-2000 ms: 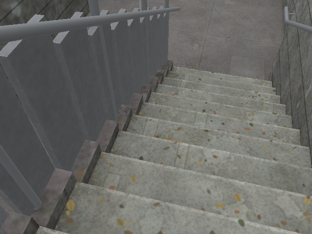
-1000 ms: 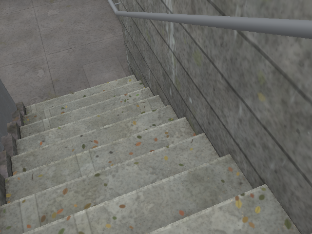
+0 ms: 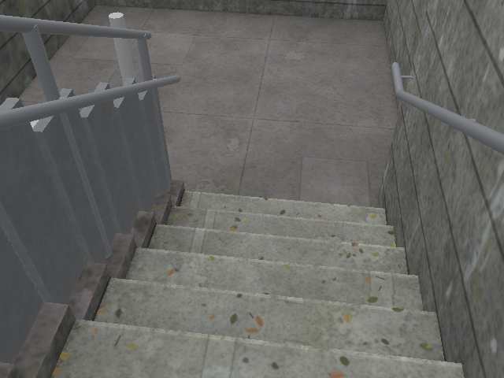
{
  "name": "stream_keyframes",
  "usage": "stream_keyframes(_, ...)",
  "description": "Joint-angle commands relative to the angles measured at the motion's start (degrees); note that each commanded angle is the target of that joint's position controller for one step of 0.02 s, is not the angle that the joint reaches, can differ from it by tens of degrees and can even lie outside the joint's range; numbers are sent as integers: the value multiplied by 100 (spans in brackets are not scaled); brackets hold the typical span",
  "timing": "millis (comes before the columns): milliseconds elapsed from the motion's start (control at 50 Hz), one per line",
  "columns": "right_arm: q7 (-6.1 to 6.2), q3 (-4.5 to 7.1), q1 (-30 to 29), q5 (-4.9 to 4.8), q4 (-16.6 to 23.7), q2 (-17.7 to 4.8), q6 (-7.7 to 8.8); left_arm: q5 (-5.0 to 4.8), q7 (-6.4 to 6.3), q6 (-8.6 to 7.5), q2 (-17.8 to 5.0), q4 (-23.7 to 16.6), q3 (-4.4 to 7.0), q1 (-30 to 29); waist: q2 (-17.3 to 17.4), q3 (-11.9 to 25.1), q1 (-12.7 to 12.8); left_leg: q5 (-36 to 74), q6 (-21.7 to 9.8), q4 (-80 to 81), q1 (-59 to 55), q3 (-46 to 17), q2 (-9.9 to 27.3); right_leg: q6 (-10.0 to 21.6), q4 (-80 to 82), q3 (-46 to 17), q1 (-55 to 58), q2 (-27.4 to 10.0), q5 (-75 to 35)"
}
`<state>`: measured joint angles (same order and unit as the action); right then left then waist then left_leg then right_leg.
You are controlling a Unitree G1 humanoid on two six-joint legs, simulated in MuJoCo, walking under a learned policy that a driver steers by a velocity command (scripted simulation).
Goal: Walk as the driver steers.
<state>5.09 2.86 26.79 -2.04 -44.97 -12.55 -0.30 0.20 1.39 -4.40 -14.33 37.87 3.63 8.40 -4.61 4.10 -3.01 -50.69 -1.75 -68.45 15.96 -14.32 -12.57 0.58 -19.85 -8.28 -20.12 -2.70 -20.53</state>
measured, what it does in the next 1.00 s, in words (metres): goes down, turning left: left foot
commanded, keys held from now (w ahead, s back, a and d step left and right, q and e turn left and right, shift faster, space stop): s+q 0.36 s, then w+q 0.26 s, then e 0.38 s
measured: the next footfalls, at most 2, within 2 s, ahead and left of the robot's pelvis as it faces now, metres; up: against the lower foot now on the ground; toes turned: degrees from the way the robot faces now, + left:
left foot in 0.58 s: +0.10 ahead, +0.08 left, +0.00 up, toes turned +24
right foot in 1.20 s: +0.39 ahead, -0.06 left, -0.16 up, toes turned +15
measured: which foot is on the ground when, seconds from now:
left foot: down 0.00-0.00, up 0.02-0.56, down 0.58-1.00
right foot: down 0.00-0.58, up 0.60-1.00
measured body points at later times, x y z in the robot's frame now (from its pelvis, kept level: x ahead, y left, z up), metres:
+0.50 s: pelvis +0.07 -0.04 -0.05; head +0.09 -0.04 +0.40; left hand +0.03 +0.25 -0.18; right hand +0.37 -0.16 -0.11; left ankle +0.10 +0.09 -0.74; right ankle +0.08 -0.13 -0.78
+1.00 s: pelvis +0.18 +0.02 -0.09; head +0.19 +0.05 +0.36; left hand +0.18 +0.30 -0.22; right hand +0.33 -0.20 -0.20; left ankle +0.07 +0.06 -0.78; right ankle +0.35 -0.11 -0.77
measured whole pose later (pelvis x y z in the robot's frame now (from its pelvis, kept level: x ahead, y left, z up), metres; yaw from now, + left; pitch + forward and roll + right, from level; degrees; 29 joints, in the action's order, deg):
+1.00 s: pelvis +0.18 +0.02 -0.09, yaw +19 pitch +3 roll +0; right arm 5.6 2.3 19.2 0.7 -48.4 -10.8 2.4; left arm 1.9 -0.1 0.8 -15.3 42.6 4.0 16.9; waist -3.2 2.0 1.1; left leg -34.7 -3.8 -47.7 15.8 5.5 -0.9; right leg -3.4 -47.3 -13.7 -36.5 2.4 -15.1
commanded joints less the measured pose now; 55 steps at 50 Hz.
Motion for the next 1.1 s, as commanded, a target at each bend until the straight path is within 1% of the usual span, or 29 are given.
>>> stream_keyframes(20, -303, -73, 683, -1, -112, 334, 72, 145, 17, 8, -676, 697, 250, 2655, -760, 433, 842, -546, -67, -3413, 3245, -345, -153, 154, -1801, -274, 4387, -1168, -3461)
stream_keyframes(40, -355, -43, 1373, -251, 12, 10, 143, 35, 48, 40, -892, 742, 226, 2725, -1808, 1006, 522, -454, 171, -5141, 4405, -504, -34, 473, -2308, -1268, 4988, -1907, -4269)
stream_keyframes(60, -335, -25, 1126, -264, 109, -201, 152, -63, 44, 102, -970, 731, 231, 2679, -1900, 1129, 626, -68, 364, -5594, 4948, -348, 145, 742, -1981, -1553, 4833, -2251, -4164)
stream_keyframes(80, -229, -10, 278, -248, 573, -429, 111, -44, -26, 167, -1129, 692, 239, 2124, -1345, 1022, 458, 797, 474, -5321, 4936, 79, 530, 1316, -1166, -2160, 3903, -2521, -1280)
stream_keyframes(100, -33, 46, -857, -217, 814, -671, -93, 265, -129, 200, -885, 453, 112, 1434, -236, 287, 435, 1533, 431, -5482, 4706, 403, 776, 1644, -544, -2081, 2344, -2505, -574)
stream_keyframes(120, 108, 76, -1236, -159, 926, -760, -330, 393, -213, 283, -698, 429, -9, 1064, 128, -207, 311, 1922, 366, -5703, 4327, 467, 822, 1659, -210, -1767, 1119, -2437, -410)
stream_keyframes(160, 204, 13, -1082, 51, 1023, -454, -479, 329, -296, 324, -545, 503, -179, 887, -264, -521, 104, 2333, 372, -5723, 4197, 307, 737, 1369, -530, -722, 357, -1867, -1191)
stream_keyframes(200, 125, 95, -995, 2, 997, -540, -403, 169, -402, 382, -395, 496, -241, 887, -525, -668, 41, 3536, 398, -4355, 3782, 673, 634, 835, -371, 620, 7, -962, -1078)
stream_keyframes(280, -56, -88, -1905, 252, 1608, -100, -407, 132, -735, 509, -508, 573, -324, 1271, -28, -255, 163, 4758, 553, -2288, 3831, 623, 685, 1178, -781, 811, 830, -1116, -1788)
stream_keyframes(340, -232, -216, -2244, 140, 1859, 42, -420, -44, -733, 720, -791, 546, -187, 1015, -383, 111, 289, 5138, 626, 113, 3329, 926, 1093, 1092, -656, 820, 1642, -1200, -1157)
stream_keyframes(380, -309, -230, -2514, 69, 2000, 7, -425, 29, -666, 742, -1034, 526, -74, 898, -219, 88, 367, 4791, 582, 343, 2781, 1266, 1289, 1269, -647, 753, 1431, -1488, -618)
stream_keyframes(460, -405, -147, -3200, -155, 2112, -156, -508, 15, -539, 836, -1139, 444, 136, 1321, 88, -603, 957, 3046, 169, 1464, 2592, 1496, 1473, 1288, 270, 159, 1232, -1724, 4691)
stream_keyframes(500, -539, -71, -3320, -337, 2089, -243, -426, -27, -468, 857, -1227, 477, 214, 1250, -162, -865, 1066, 2497, 14, 2151, 2227, 1801, 1338, 1272, 482, -2, 1153, -1822, 5776)
stream_keyframes(560, -624, 66, -2541, -176, 1617, -279, -364, -128, -362, 731, -1123, 519, 229, 1234, 74, -600, 758, 2602, -302, 3466, 253, 2165, 956, 947, -95, 560, 470, -1615, 5881)
stream_keyframes(580, -574, 255, -1603, -201, 1238, -598, -331, -63, -300, 658, -946, 519, 206, 1208, 584, -243, 399, 2564, -527, 3641, -1225, 1868, 984, 685, -1102, 1083, -282, -1325, 5838)
stream_keyframes(600, -511, 509, -626, -205, 960, -1268, -281, 87, -188, 501, -545, 170, 79, 628, 1750, -105, -72, 2071, -1227, 4036, -2881, -382, 2091, 156, -3337, 1964, -2451, -515, 5729)
stream_keyframes(620, -560, 557, 139, 5, 865, -1588, -135, -16, -139, 210, -696, -421, 89, -255, 1729, 322, -525, 1640, -2300, 5203, -3317, -3431, 3394, -14, -4796, 963, -4100, 411, 6352)
stream_keyframes(640, -582, 460, -138, 138, 779, -1284, 57, -203, -143, 62, -854, -407, 168, -443, 899, -158, -293, 3116, -2238, 5145, -3143, -3033, 3535, -14, -5076, 222, -4584, 227, 5712)
stream_keyframes(700, -569, 8, -1690, 126, 707, -39, 31, 169, -216, 254, -878, 381, 175, 1052, 1106, 20, 797, 7310, -1135, 4159, -1176, -118, 2627, -242, -4468, 212, -2376, -288, 4458)
stream_keyframes(740, -532, 114, -2054, 326, 702, -519, -13, 161, -112, 381, -665, 772, 110, 1715, 948, 389, 985, 8368, -980, 4079, 116, 788, 2264, -267, -4807, 597, -533, 157, 3020)
stream_keyframes(760, -515, 216, -1928, 347, 652, -875, 25, 4, -95, 371, -765, 817, 176, 1672, 685, 230, 881, 7710, -988, 4179, 392, 1033, 2077, -241, -4720, 541, -486, 428, 2254)
stream_keyframes(800, -402, 110, -1483, 306, 359, -548, 120, -67, -211, 392, -464, 732, 107, 1406, 800, -34, 660, 7530, -1052, 4009, 329, 1019, 2285, -183, -4676, 215, -854, 554, 2039)
stream_keyframes(860, -109, 129, -614, 247, -115, -562, 320, -55, -279, 381, -640, 410, 181, 667, 1167, -439, 267, 6644, -904, 3646, -1114, 408, 2724, -164, -4160, -926, -2830, 526, 1897)
stream_keyframes(900, 17, 146, -539, 336, -193, -625, 382, 73, -275, 375, -488, 252, 138, 505, 1098, -549, 307, 6508, -843, 3395, -681, 710, 2523, -291, -3422, -771, -2590, 647, 1098)
stream_keyframes(940, 54, 91, -514, 264, -193, -410, 378, 247, -216, 424, -461, 128, 123, 664, 1055, -497, 311, 6418, -918, 3009, -612, 769, 2603, -434, -3031, -789, -2621, 522, 614)
stream_keyframes(1000, 169, 87, -515, 234, -109, -536, 244, 187, -44, 463, -175, -244, -31, 234, 878, -505, 142, 5733, -825, 2527, -301, 976, 2496, -469, -2038, -384, -2303, 339, 74)
stream_keyframes(1040, 195, 90, -573, 231, -10, -657, 134, 72, 93, 573, -221, -534, -29, -62, 791, -614, 128, 5614, -835, 2349, 93, 870, 2579, -467, -1921, -36, -1908, 247, 481)
stream_keyframes(1060, 216, 100, -588, 192, 93, -713, 103, 118, 124, 593, -269, -619, -31, -98, 785, -567, 22, 5526, -808, 2123, 131, 899, 2598, -436, -1693, 53, -1821, 211, 446)
stream_keyframes(1100, 172, 110, -600, 68, 173, -713, 20, -11, 155, 635, -257, -649, -9, -181, 1097, -694, -95, 5584, -762, 1663, 309, 1038, 2625, -286, -1161, 453, -1392, 243, 1084)
Over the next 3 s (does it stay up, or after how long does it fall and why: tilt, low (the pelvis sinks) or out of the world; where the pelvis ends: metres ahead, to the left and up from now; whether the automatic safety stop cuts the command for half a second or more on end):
stays up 0.40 0.23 -0.24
